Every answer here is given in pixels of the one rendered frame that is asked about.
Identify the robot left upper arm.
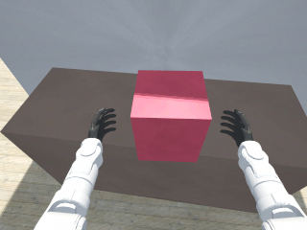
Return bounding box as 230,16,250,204
36,211,87,230

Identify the left robot forearm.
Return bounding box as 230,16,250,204
34,138,104,230

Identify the robot right upper arm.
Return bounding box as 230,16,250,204
261,217,307,230

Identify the right robot hand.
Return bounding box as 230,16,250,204
220,109,254,148

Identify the carton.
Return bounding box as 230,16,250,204
130,70,212,163

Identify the pedestal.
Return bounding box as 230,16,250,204
0,67,307,214

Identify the left robot hand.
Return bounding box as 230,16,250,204
87,107,116,143

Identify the right robot forearm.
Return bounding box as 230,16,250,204
237,141,307,222

